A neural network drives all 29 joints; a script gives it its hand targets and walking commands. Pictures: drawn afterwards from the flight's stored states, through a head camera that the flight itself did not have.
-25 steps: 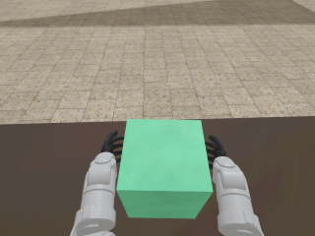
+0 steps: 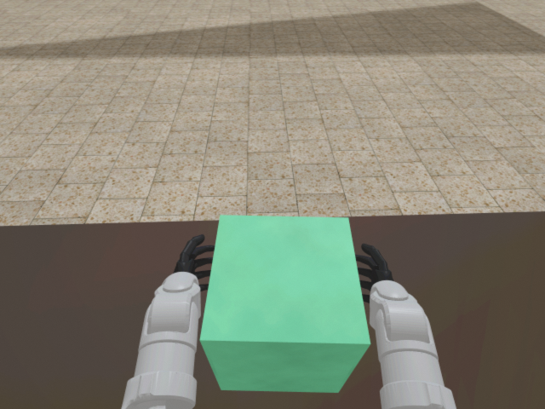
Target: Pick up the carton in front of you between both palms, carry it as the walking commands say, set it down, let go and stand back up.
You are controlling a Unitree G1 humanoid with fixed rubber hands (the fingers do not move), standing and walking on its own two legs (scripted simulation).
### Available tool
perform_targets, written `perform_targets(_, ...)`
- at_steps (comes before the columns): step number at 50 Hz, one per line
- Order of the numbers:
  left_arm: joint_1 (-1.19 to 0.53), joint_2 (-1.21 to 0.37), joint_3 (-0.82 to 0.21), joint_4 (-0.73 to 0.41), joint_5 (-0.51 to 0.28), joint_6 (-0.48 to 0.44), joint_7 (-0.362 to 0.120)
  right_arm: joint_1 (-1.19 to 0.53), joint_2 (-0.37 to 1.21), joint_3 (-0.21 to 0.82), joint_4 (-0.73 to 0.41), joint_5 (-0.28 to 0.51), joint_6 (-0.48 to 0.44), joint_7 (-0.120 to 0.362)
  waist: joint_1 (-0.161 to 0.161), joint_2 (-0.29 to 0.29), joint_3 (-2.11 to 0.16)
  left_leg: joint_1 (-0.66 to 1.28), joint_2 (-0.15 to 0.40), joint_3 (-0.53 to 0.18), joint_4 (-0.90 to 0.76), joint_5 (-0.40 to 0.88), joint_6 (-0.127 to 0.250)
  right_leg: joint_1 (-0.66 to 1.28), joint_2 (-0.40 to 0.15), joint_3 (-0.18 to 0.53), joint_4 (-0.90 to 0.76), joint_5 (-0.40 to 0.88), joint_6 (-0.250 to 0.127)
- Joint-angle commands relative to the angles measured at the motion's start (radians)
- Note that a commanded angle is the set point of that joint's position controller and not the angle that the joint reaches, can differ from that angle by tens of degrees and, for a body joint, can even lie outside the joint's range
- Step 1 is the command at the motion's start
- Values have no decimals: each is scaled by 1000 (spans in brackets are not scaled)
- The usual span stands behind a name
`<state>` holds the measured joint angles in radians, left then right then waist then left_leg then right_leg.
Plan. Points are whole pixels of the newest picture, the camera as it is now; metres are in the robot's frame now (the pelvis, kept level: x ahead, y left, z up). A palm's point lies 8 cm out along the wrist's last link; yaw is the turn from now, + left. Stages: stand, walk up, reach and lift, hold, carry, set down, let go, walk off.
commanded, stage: reach and lift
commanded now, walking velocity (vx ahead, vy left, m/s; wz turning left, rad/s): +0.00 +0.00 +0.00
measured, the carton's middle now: (281, 307) +0.29 +0.00 -0.04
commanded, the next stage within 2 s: hold in 0.10 s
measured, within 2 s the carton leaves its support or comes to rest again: neither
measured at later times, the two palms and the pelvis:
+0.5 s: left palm (181, 281) +0.28 +0.15 +0.05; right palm (384, 289) +0.27 -0.15 +0.05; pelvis -0.01 +0.00 +0.00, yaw +0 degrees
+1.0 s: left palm (182, 278) +0.28 +0.15 +0.05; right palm (383, 286) +0.28 -0.15 +0.05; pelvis -0.01 +0.00 +0.00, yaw +0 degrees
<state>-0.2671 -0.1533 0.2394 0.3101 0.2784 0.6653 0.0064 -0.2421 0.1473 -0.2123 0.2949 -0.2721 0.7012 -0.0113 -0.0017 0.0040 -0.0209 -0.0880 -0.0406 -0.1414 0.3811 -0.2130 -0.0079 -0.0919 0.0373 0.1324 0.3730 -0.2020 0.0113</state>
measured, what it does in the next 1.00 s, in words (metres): stands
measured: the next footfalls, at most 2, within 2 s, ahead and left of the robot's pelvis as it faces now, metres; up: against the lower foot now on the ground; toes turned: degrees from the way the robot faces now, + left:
right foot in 1.62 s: +0.16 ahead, -0.09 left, +0.00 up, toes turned -8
left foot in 1.98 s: +0.45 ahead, +0.15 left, +0.00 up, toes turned +12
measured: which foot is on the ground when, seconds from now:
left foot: down 0.00-1.00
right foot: down 0.00-1.00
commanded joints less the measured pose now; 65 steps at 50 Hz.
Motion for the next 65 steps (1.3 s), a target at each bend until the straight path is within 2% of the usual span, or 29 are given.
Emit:
perform_targets(1,-414,-964,-532,1,-246,-4,-254,-516,929,533,-80,261,-48,250,0,3,-230,47,-56,61,-44,253,-16,79,62,-60,-35,225,5)
perform_targets(5,-422,-966,-539,-12,-251,5,-253,-525,928,541,-92,266,-40,252,1,3,-227,53,-54,62,-48,243,-16,80,62,-61,-38,211,4)
perform_targets(10,-419,-959,-590,-98,-285,43,-246,-528,931,600,-173,304,-2,245,7,2,-262,88,-54,58,-55,295,-18,113,62,-56,-48,257,7)
perform_targets(16,-430,-913,-519,-34,-243,76,-253,-521,898,518,-101,256,32,245,4,2,-125,41,-50,69,-83,125,-12,70,55,-62,-76,103,0)
perform_targets(29,-531,-940,-520,-11,-247,60,-266,-619,932,523,-79,262,20,252,4,-2,-174,29,-47,75,-67,79,-4,81,49,-67,-59,68,2)
perform_targets(49,-460,-930,-530,-56,-253,68,-256,-550,917,530,-121,270,26,246,2,1,-195,66,-51,67,-68,199,-11,107,55,-63,-61,183,4)
perform_targets(59,-442,-928,-539,-72,-258,70,-252,-533,911,540,-139,274,27,244,3,2,-190,74,-51,64,-71,210,-11,106,56,-61,-63,190,3)
perform_targets(60,-458,-933,-553,-70,-271,71,-252,-556,915,546,-134,276,28,244,4,-26,-171,-64,110,33,13,52,13,-12,-112,-45,15,35,-13)
perform_targets(62,-449,-946,-580,-107,-284,76,-249,-562,921,580,-175,303,30,245,4,-29,-173,-154,95,8,-8,-376,22,-111,-119,20,-42,-412,-30)
perform_targets(63,-465,-950,-603,-135,-297,81,-246,-577,923,600,-200,315,34,243,6,-36,-156,-209,78,23,7,-477,25,-135,-122,37,-58,-538,-40)
perform_targets(64,-473,-947,-629,-169,-315,87,-239,-588,921,626,-235,332,41,239,10,-58,-147,-241,69,54,52,-429,21,-138,-145,60,-72,-533,-52)
perform_targets(65,-470,-942,-652,-203,-331,97,-231,-596,920,656,-271,352,52,235,12,-90,-177,-243,54,107,127,-309,13,-117,-180,88,-95,-479,-67)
